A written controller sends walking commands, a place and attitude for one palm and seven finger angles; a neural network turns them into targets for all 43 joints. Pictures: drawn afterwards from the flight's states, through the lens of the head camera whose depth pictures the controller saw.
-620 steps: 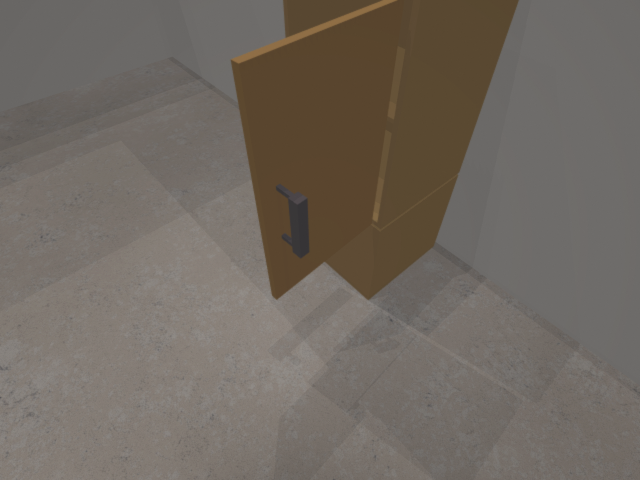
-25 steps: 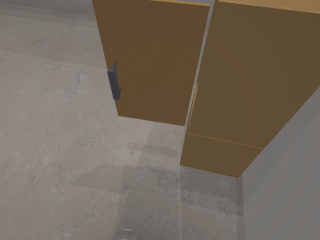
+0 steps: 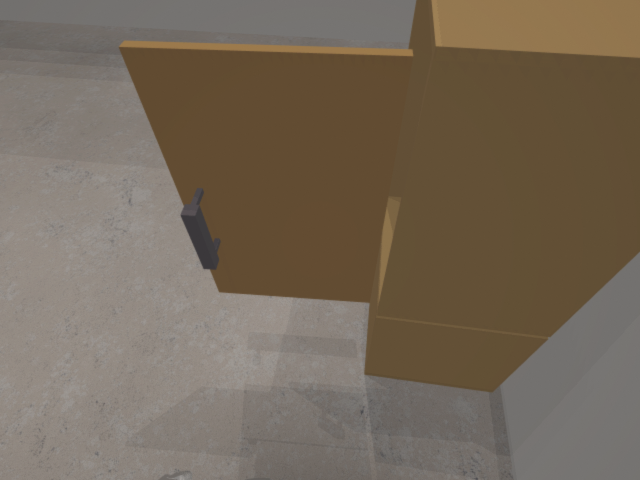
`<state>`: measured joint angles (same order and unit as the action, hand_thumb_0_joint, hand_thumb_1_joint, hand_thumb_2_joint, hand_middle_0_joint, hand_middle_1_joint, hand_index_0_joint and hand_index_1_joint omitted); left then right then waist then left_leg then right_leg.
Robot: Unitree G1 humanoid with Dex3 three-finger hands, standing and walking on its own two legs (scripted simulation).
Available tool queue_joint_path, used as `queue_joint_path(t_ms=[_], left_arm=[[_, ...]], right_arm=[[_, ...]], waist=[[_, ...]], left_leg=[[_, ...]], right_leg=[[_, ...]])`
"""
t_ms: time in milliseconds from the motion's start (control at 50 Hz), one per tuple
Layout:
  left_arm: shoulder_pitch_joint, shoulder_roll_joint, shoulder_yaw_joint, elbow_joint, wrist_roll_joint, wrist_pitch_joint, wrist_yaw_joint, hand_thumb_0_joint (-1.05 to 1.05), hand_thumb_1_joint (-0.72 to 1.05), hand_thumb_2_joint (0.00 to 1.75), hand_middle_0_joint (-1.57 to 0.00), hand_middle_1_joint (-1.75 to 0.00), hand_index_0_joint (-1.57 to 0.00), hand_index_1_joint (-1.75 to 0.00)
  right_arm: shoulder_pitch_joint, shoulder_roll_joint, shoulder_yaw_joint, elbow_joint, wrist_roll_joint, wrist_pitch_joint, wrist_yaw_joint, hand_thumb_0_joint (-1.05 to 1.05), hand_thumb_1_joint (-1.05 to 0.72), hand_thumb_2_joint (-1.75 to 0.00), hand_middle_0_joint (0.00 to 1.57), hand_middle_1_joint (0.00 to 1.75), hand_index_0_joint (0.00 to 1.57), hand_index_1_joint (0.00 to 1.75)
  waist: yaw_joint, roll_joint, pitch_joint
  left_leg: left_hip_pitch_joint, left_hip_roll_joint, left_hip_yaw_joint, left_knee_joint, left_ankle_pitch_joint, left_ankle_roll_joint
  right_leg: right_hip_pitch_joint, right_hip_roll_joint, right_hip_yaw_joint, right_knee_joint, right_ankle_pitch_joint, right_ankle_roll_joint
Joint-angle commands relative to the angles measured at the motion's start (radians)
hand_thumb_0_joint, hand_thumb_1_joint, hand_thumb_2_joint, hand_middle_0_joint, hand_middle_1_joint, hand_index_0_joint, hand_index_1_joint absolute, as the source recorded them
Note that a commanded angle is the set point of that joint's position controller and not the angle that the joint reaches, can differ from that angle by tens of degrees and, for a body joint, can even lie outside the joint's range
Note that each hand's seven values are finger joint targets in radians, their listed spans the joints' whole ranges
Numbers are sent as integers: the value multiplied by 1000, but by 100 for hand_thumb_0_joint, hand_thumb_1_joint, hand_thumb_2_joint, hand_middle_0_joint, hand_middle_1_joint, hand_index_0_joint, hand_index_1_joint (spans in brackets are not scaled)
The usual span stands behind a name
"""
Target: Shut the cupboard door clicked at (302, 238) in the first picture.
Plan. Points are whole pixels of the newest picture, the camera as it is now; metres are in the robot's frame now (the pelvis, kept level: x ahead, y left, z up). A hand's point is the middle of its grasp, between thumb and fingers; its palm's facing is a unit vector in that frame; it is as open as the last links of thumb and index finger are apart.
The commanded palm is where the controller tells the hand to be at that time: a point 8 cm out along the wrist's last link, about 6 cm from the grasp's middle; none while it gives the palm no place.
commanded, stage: come to a stop and stand still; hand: left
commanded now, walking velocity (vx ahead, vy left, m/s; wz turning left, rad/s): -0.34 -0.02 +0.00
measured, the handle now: (205, 229) +0.53 +0.24 -0.07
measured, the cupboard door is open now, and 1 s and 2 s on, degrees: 93 93 93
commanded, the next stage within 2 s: look again from close up in 1.18 s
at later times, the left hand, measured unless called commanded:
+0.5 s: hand out of the picture +0.10 +0.19 -0.16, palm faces -0.01 -0.96 -0.28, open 7.4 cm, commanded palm none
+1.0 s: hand out of the picture +0.04 +0.19 -0.16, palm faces -0.05 -0.97 -0.23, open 7.3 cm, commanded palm none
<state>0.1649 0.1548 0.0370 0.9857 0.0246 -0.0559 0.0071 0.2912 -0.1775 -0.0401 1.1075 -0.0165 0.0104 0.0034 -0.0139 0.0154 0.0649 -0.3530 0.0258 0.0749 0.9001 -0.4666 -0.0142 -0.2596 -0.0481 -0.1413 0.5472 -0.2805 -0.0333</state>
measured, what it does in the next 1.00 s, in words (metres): steps on the spot: left foot, then right foot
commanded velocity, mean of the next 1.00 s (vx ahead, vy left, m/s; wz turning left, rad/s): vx -0.08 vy -0.03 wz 0.00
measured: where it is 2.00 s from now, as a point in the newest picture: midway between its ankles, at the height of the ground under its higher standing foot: outside the picture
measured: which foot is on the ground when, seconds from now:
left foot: up 0.00-0.08, down 0.10-0.42, up 0.44-0.64, down 0.66-1.00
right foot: down 0.00-0.14, up 0.16-0.40, down 0.42-1.00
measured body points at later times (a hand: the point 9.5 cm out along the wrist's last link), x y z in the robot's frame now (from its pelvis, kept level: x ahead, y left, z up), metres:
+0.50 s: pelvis +0.03 -0.01 +0.00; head +0.08 -0.03 +0.44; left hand +0.10 +0.24 -0.14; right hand +0.10 -0.27 -0.16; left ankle +0.04 +0.12 -0.71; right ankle +0.01 -0.11 -0.73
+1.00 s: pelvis +0.01 +0.00 +0.00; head +0.01 -0.01 +0.45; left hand +0.04 +0.24 -0.15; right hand +0.03 -0.23 -0.16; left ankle +0.01 +0.10 -0.73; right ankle +0.01 -0.11 -0.73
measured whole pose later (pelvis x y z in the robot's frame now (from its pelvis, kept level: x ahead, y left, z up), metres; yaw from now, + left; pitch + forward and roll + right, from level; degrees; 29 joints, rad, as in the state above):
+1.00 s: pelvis +0.01 +0.00 +0.00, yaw -3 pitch -2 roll +0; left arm 0.27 0.18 -0.02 1.06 0.02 0.00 0.02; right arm 0.28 -0.19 0.01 1.00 -0.01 -0.01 -0.02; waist -0.01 0.03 0.03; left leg -0.20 -0.02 0.07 0.50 -0.27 0.04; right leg -0.21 -0.01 -0.02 0.52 -0.27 -0.01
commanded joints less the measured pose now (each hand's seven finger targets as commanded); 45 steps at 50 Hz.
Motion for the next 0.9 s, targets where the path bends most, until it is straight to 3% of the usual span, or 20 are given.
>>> queue_joint_path(t_ms=[0,60,100,160,260,340,360,380,400,420,440,520,600,640,660,700,720,740,800,880], left_arm=[[63,159,31,-2,-5,9,27,0,90,90,-20,-30,-20,-30],[82,151,26,10,-20,31,30,0,90,90,-20,-30,-20,-30],[128,113,17,-6,-22,55,38,0,90,90,-20,-30,-20,-30],[63,123,26,-27,-24,88,33,0,90,90,-20,-30,-20,-30],[61,112,36,-43,-22,94,23,0,90,90,-20,-30,-20,-30],[153,120,38,-37,-15,87,15,0,90,90,-20,-30,-20,-30],[175,149,41,-34,-9,80,17,0,90,90,-20,-30,-20,-30],[162,213,47,-42,4,69,24,0,90,90,-20,-30,-20,-30],[121,258,43,-50,5,64,21,0,90,90,-20,-30,-20,-30],[101,251,35,-62,5,64,20,0,90,90,-20,-30,-20,-30],[75,225,33,-49,4,56,25,0,90,90,-20,-30,-20,-30],[68,201,23,-31,-2,46,31,0,90,90,-20,-30,-20,-30],[60,185,16,3,-19,43,28,0,90,90,-20,-30,-20,-30],[97,133,3,10,-25,49,22,0,90,90,-20,-30,-20,-30],[91,122,0,15,-20,51,22,0,90,90,-20,-30,-20,-30],[74,133,1,43,-20,61,18,0,90,90,-20,-30,-20,-30],[212,142,-10,65,-3,34,65,0,90,90,-20,-30,-20,-30],[145,181,-11,28,-6,18,62,0,90,90,-20,-30,-20,-30],[117,162,-17,5,-11,13,45,0,90,90,-20,-30,-20,-30],[114,140,-26,16,-8,31,30,0,90,90,-20,-30,-20,-30]], right_arm=[[27,7,11,-53,12,-18,-14,0,-90,-90,20,30,20,30],[63,-48,-2,-39,5,-17,-21,0,-90,-90,20,30,20,30],[54,-162,-27,-73,1,-11,-30,0,-90,-90,20,30,20,30],[54,-191,-37,-81,-9,-1,-59,0,-90,-90,20,30,20,30],[-41,-211,-54,-127,-13,8,-63,0,-90,-90,20,30,20,30],[-101,-215,-59,-146,-4,15,-48,0,-90,-90,20,30,20,30],[-104,-192,-57,-153,2,19,-42,0,-90,-90,20,30,20,30],[-87,-126,-48,-164,10,22,-35,0,-90,-90,20,30,20,30],[-106,-96,-38,-179,15,34,-24,0,-90,-90,20,30,20,30],[-154,-86,-37,-186,11,46,-23,0,-90,-90,20,30,20,30],[-157,-81,-33,-172,6,50,-28,0,-90,-90,20,30,20,30],[-126,-73,-20,-132,17,34,-26,0,-90,-90,20,30,20,30],[-44,-61,-6,-76,13,9,-30,0,-90,-90,20,30,20,30],[-79,-134,-5,-81,1,-9,-34,0,-90,-90,20,30,20,30],[-98,-140,-2,-80,0,-7,-36,0,-90,-90,20,30,20,30],[-102,-112,6,-59,1,-10,-38,0,-90,-90,20,30,20,30],[-162,-132,0,-130,17,-26,-32,0,-90,-90,20,30,20,30],[-72,-69,10,-150,9,-24,-26,0,-90,-90,20,30,20,30],[3,-76,20,-150,0,-39,-25,0,-90,-90,20,30,20,30],[-13,-100,27,-173,1,-40,-29,0,-90,-90,20,30,20,30]], waist=[[9,-128,-97],[6,-44,-146],[13,156,-147],[-23,220,-96],[-8,143,-176],[35,136,-174],[44,55,-169],[29,-162,-137],[27,-264,-84],[41,-166,-59],[20,-243,-60],[17,-172,-96],[-12,-98,-86],[33,61,-103],[35,14,-73],[35,136,-39],[69,63,-24],[-5,59,-111],[-3,144,-149],[11,19,7]], left_leg=[[12,9,2,-243,129,-42],[201,47,-23,-475,570,-21],[215,271,-201,-466,1044,111],[251,357,-285,-489,1315,232],[321,315,-204,-452,1111,204],[179,250,-149,-425,796,132],[124,193,-120,-368,611,85],[17,69,-31,-263,314,17],[-10,-21,-12,-119,-81,-22],[-7,-30,-70,-3,-124,-16],[-52,-19,-89,57,-112,-16],[-12,-15,-58,-79,-36,-30],[221,-1,-65,-515,283,-16],[210,167,-209,-529,513,62],[150,164,-187,-528,417,57],[117,124,-176,-575,352,40],[147,99,-81,-344,448,21],[142,44,-87,-362,277,15],[184,83,-121,-435,485,41],[90,87,-157,-528,316,66]], right_leg=[[135,-212,119,-155,727,-126],[85,-138,97,-10,539,-25],[15,-29,48,82,48,46],[-140,23,129,409,-365,50],[-149,33,149,366,-260,46],[84,39,87,10,17,35],[144,6,125,-121,177,30],[168,-152,322,-200,372,-27],[46,-320,410,-255,451,-130],[-8,-298,388,-240,527,-163],[36,-257,384,-200,627,-171],[150,-201,278,-143,742,-158],[75,-145,272,-100,480,-74],[71,-45,204,-126,198,15],[101,-31,200,-171,133,20],[125,-35,196,-166,119,11],[46,-96,242,-153,449,25],[85,-138,312,-128,454,-25],[92,-64,212,-66,310,-41],[41,-27,198,-116,79,-24]])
